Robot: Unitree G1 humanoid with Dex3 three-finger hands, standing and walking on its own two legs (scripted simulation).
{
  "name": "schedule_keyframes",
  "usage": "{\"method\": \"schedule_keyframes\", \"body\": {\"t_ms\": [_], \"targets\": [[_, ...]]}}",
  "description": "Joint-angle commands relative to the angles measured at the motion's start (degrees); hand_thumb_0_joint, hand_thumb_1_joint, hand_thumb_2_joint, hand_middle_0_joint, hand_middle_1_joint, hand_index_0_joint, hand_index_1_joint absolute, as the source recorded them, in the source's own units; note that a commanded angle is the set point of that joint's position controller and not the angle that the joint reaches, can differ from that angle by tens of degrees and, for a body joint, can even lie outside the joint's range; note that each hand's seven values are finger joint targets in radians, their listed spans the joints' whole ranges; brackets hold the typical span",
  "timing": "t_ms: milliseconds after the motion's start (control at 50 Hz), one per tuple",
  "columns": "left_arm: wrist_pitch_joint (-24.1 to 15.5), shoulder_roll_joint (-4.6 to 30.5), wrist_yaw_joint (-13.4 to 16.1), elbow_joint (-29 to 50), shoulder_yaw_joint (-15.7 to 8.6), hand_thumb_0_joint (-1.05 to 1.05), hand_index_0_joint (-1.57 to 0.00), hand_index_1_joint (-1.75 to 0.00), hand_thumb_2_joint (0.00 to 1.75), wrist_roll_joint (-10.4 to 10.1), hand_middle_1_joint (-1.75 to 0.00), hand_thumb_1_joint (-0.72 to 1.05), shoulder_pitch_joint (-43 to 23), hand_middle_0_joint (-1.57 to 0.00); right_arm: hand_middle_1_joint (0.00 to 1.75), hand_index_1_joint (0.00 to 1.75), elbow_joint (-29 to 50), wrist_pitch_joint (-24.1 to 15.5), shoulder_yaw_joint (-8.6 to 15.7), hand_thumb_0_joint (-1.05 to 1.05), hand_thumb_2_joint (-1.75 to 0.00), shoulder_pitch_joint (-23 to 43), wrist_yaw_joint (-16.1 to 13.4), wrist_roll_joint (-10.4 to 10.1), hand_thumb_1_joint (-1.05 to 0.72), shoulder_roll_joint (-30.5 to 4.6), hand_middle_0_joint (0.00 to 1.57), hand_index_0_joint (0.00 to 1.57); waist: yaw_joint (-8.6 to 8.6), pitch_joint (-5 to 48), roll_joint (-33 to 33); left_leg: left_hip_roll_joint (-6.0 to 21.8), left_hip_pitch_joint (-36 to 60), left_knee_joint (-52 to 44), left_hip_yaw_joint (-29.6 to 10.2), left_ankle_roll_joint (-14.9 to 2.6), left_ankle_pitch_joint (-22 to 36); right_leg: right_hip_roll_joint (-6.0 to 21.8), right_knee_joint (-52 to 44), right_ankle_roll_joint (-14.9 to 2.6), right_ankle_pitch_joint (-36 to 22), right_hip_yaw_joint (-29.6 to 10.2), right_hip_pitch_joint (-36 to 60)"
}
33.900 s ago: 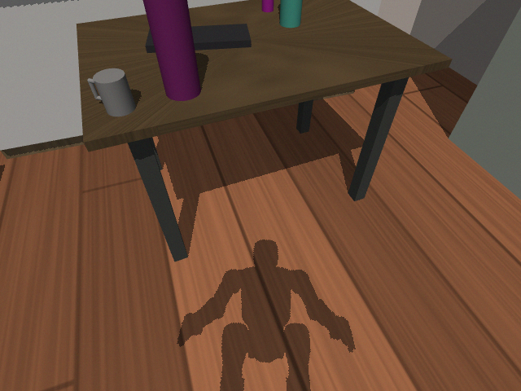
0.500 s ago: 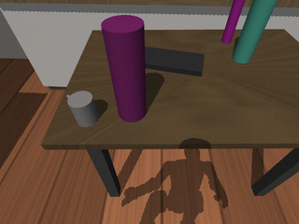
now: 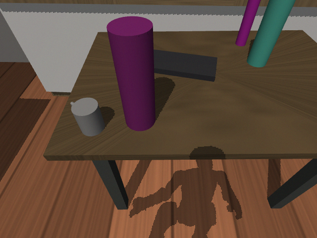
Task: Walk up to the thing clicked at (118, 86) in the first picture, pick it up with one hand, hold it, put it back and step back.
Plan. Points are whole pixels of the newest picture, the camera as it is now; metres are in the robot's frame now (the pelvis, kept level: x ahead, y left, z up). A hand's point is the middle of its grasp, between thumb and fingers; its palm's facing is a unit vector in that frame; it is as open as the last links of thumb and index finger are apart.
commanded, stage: stand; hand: left
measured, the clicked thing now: (85, 115) +0.48 +0.25 +0.02
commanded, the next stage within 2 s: step back in 0.62 s
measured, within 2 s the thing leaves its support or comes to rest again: neither
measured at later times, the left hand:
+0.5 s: hand out of the picture +0.07 +0.25 -0.16, palm faces -0.03 -0.94 -0.35, open 7.4 cm
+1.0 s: hand out of the picture +0.08 +0.31 -0.19, palm faces -0.03 -0.92 -0.38, open 7.4 cm
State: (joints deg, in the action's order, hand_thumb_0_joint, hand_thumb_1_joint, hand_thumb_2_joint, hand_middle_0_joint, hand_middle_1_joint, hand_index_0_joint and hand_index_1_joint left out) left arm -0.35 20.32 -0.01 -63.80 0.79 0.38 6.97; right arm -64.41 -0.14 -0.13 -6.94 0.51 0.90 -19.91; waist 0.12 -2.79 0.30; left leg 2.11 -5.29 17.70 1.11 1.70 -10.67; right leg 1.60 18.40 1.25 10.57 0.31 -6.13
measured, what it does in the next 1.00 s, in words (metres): lifts its left foot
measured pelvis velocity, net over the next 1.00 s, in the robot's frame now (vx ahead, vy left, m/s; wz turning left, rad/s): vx -0.07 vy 0.04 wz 0.00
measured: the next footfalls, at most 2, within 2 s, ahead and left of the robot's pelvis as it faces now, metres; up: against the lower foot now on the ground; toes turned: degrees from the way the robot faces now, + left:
right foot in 1.36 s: -0.12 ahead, -0.09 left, +0.00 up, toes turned -2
left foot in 1.72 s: -0.20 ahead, +0.15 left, +0.00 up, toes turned -2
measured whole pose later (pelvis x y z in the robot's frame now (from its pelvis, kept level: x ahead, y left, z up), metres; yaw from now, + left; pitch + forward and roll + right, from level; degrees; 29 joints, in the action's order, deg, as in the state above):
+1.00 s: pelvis -0.07 +0.04 -0.03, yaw +0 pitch -1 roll -1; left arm 3.9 23.9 1.1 -52.2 -3.0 0.8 1.6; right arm -55.5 1.6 3.6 -8.1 0.7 1.4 -22.5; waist -0.3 -9.7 -2.5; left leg -1.4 -17.3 41.0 -1.0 -1.7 -22.4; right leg 0.7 46.2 -0.3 24.2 -6.2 -24.8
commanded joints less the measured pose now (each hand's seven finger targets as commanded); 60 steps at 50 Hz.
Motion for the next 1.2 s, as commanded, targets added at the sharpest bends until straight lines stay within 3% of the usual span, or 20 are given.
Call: {"method": "schedule_keyframes", "body": {"t_ms": [0, 580, 600, 640, 700, 740, 780, 800, 820, 860, 880, 900, 920, 940, 960, 980, 1000, 1040, 1120, 1180], "targets": [[-1.48, 12.22, 0.74, 2.95, -2.67, 0.00, -0.20, -0.30, 0.90, 0.23, -0.30, 0.90, -1.40, -0.20, 0.30, 0.30, 3.24, -1.32, 2.64, 0.00, -0.90, 1.52, -0.95, -0.37, -0.90, -12.14, 0.20, 0.20, -0.25, 4.58, -0.88, 6.14, 1.43, -1.74, -4.24, -2.19, 11.20, 6.14, -1.91, -2.19, -12.02, -3.83, 0.65], [-1.34, 12.41, 0.62, 2.94, -2.94, 0.00, -0.20, -0.30, 0.90, 0.17, -0.30, 0.90, -1.28, -0.20, 0.30, 0.30, 3.02, -1.30, 2.66, 0.00, -0.90, 1.66, -0.81, -0.32, -0.90, -12.04, 0.20, 0.20, -0.20, 3.50, -0.21, 5.93, 0.72, -2.75, -4.18, -2.26, 7.16, 6.02, -2.84, -2.31, -8.08, -4.25, 0.30], [-0.71, 15.32, 0.96, 4.53, -5.75, 0.00, -0.20, -0.30, 0.90, -0.62, -0.30, 0.90, -1.21, -0.20, 0.30, 0.30, 3.47, -0.26, 3.84, 0.00, -0.90, 3.37, -0.75, -0.13, -0.90, -14.70, 0.20, 0.20, 0.86, -2.33, -0.44, 5.19, -2.55, 2.96, -4.99, -3.92, 14.97, 4.64, 2.19, -2.50, -16.55, -4.77, -4.57], [-0.29, 14.81, 1.25, 5.93, -6.09, 0.00, -0.20, -0.30, 0.90, -0.83, -0.30, 0.90, -0.54, -0.20, 0.30, 0.30, 4.56, 0.26, 3.98, 0.00, -0.90, 1.37, -0.89, -0.79, -0.90, -13.51, 0.20, 0.20, 0.19, 1.60, -0.49, 4.97, -2.86, 6.49, -3.95, -4.39, 18.34, 4.91, 4.58, -3.92, -20.36, -4.58, -2.46], [0.44, 14.76, 1.14, 8.35, -6.54, 0.00, -0.20, -0.30, 0.90, -0.58, -0.30, 0.90, -1.17, -0.20, 0.30, 0.30, 6.45, 0.82, 4.72, 0.00, -0.90, 1.07, -0.84, -1.05, -0.90, -13.87, 0.20, 0.20, 0.10, 8.39, -1.32, 3.84, -1.08, 12.13, -2.92, -5.16, 16.06, 6.52, 6.97, -6.61, -20.32, -6.16, -2.48], [0.90, 15.47, 1.12, 9.86, -6.93, 0.00, -0.20, -0.30, 0.90, -0.44, -0.30, 0.90, -2.15, -0.20, 0.30, 0.30, 7.53, 1.35, 4.82, 0.00, -0.90, 0.66, -0.86, -1.07, -0.90, -13.29, 0.20, 0.20, 0.03, 7.92, -2.92, 1.96, -3.11, 16.54, -2.04, -5.02, 11.26, 8.73, 6.53, -8.56, -19.35, -8.26, -4.70], [1.34, 17.15, 1.17, 11.47, -7.35, 0.00, -0.20, -0.30, 0.90, 0.15, -0.30, 0.90, -3.45, -0.20, 0.30, 0.30, 8.52, 2.03, 5.15, 0.00, -0.90, 0.01, -0.76, -0.88, -0.90, -12.81, 0.20, 0.20, 0.12, 5.98, -8.18, -1.95, -5.21, 24.15, -0.52, -4.49, 0.30, 12.97, 4.08, -12.12, -17.73, -12.62, -8.59], [1.48, 17.93, 1.23, 12.50, -7.52, 0.00, -0.20, -0.30, 0.90, 0.63, -0.30, 0.90, -5.11, -0.20, 0.30, 0.30, 8.77, 2.46, 5.36, 0.00, -0.90, -1.15, -0.61, -0.65, -0.90, -12.27, 0.20, 0.20, -0.26, 4.69, -11.56, -4.03, -6.55, 29.38, -0.22, -4.37, -12.13, 16.00, 3.10, -14.77, -17.20, -14.95, -11.37], [1.52, 18.37, 1.25, 13.60, -7.70, 0.00, -0.20, -0.30, 0.90, 1.27, -0.30, 0.90, -6.27, -0.20, 0.30, 0.30, 9.10, 2.92, 5.75, 0.00, -0.90, -2.68, -0.40, -0.39, -0.90, -12.35, 0.20, 0.20, -0.64, 3.59, -13.45, -3.86, -6.78, 34.79, -2.29, -4.70, -20.61, 18.24, 2.51, -16.70, -15.26, -16.67, -15.46], [1.43, 17.55, 1.43, 15.64, -7.40, 0.00, -0.20, -0.30, 0.90, 1.52, -0.30, 0.90, -9.91, -0.20, 0.30, 0.30, 9.44, 2.81, 6.15, 0.00, -0.90, -6.50, -0.21, -1.01, -0.90, -12.86, 0.20, 0.20, -2.98, 4.21, -12.84, -1.89, -7.02, 33.91, -5.50, -5.48, -19.89, 17.11, 6.54, -15.15, -16.00, -14.24, -16.03], [1.56, 16.91, 1.47, 16.53, -7.04, 0.00, -0.20, -0.30, 0.90, 1.50, -0.30, 0.90, -10.36, -0.20, 0.30, 0.30, 9.40, 2.29, 6.40, 0.00, -0.90, -8.07, -0.28, -1.00, -0.90, -13.21, 0.20, 0.20, -3.64, 4.99, -11.87, -1.34, -5.93, 27.44, -4.59, -5.51, -14.47, 14.45, 10.58, -12.49, -15.81, -11.97, -15.45], [1.93, 15.83, 1.46, 17.26, -6.65, 0.00, -0.20, -0.30, 0.90, 1.18, -0.30, 0.90, -10.47, -0.20, 0.30, 0.30, 9.41, 1.67, 6.56, 0.00, -0.90, -9.90, -0.51, -0.61, -0.90, -13.86, 0.20, 0.20, -4.47, 5.64, -7.61, 0.42, -5.73, 16.64, -4.64, -5.69, -2.07, 9.93, 17.07, -8.87, -11.55, -8.63, -13.73], [2.45, 12.65, 1.46, 17.82, -6.05, 0.00, -0.20, -0.30, 0.90, 0.48, -0.30, 0.90, -9.26, -0.20, 0.30, 0.30, 9.82, 1.06, 7.28, 0.00, -0.90, -8.96, -0.83, 0.52, -0.90, -17.17, 0.20, 0.20, -3.79, 4.16, 7.06, 7.73, -7.35, 5.85, -15.64, -6.93, 14.41, 0.65, 28.83, -5.03, -1.40, -4.65, -16.01], [2.88, 10.61, 1.76, 17.93, -6.09, 0.00, -0.20, -0.30, 0.90, 0.21, -0.30, 0.90, -7.49, -0.20, 0.30, 0.30, 10.77, 0.54, 8.00, 0.00, -0.90, -7.18, -0.86, 1.46, -0.90, -20.52, 0.20, 0.20, -2.02, 2.55, 13.12, 14.61, -3.65, 2.03, -26.36, -10.38, 26.22, -7.88, 36.76, -3.23, 22.41, -5.79, -23.78], [3.31, 11.43, 2.24, 17.58, -6.21, 0.00, -0.20, -0.30, 0.90, 0.51, -0.30, 0.90, -4.10, -0.20, 0.30, 0.30, 12.38, 0.37, 8.15, 0.00, -0.90, -5.44, -0.96, 1.31, -0.90, -21.96, 0.20, 0.20, -1.00, 4.59, 8.46, 18.19, -5.66, 4.53, -26.09, -14.69, 32.92, -8.01, 44.11, -2.96, 26.85, -10.56, -21.93], [3.51, 11.89, 2.66, 16.69, -6.39, 0.00, -0.20, -0.30, 0.90, 0.68, -0.30, 0.90, -4.09, -0.20, 0.30, 0.30, 13.54, 0.48, 8.24, 0.00, -0.90, -3.60, -1.17, 1.14, -0.90, -22.26, 0.20, 0.20, -1.48, 5.75, 9.54, 19.56, -6.18, 3.35, -29.23, -15.58, 30.23, -9.17, 48.67, -3.05, 27.48, -13.47, -21.78], [3.59, 12.55, 2.89, 16.27, -6.73, 0.00, -0.20, -0.30, 0.90, 0.72, -0.30, 0.90, -4.16, -0.20, 0.30, 0.30, 14.12, 0.41, 7.98, 0.00, -0.90, -1.18, -1.71, 1.22, -0.90, -20.58, 0.20, 0.20, -0.72, 4.41, 8.12, 18.16, -7.26, 3.70, -26.30, -15.68, 27.09, -8.56, 52.24, -2.96, 25.11, -14.40, -22.37], [3.53, 12.95, 2.41, 15.15, -6.73, 0.00, -0.20, -0.30, 0.90, 0.02, -0.30, 0.90, 0.66, -0.20, 0.30, 0.30, 15.98, 0.04, 7.26, 0.00, -0.90, 2.91, -2.42, 1.35, -0.90, -17.46, 0.20, 0.20, 2.53, 4.23, 8.44, 12.20, -2.26, 7.89, -16.93, -13.37, 28.13, -7.78, 53.96, -2.09, 18.60, -13.83, -25.61], [3.09, 12.64, 1.70, 17.55, -7.42, 0.00, -0.20, -0.30, 0.90, 0.62, -0.30, 0.90, -1.06, -0.20, 0.30, 0.30, 16.40, 0.08, 7.15, 0.00, -0.90, -2.71, -2.85, 0.63, -0.90, -15.54, 0.20, 0.20, -0.87, 4.58, 6.51, 11.90, 3.82, 9.80, -14.74, -14.44, 31.13, -7.18, 47.91, 0.32, 18.10, -11.19, -24.65], [2.88, 12.11, 1.35, 19.14, -7.38, 0.00, -0.20, -0.30, 0.90, 0.69, -0.30, 0.90, -1.27, -0.20, 0.30, 0.30, 16.91, 0.13, 7.49, 0.00, -0.90, -4.89, -2.95, 0.49, -0.90, -16.58, 0.20, 0.20, -2.44, 5.60, 7.00, 12.82, 6.41, 10.17, -14.59, -15.39, 29.51, -6.34, 39.49, 0.66, 18.55, -9.10, -23.11]]}}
